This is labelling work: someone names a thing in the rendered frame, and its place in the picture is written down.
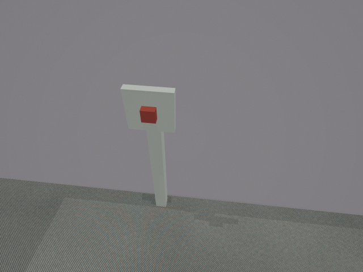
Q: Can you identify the button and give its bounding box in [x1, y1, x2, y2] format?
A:
[140, 106, 157, 124]

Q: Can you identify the panel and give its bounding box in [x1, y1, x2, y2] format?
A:
[120, 84, 176, 207]

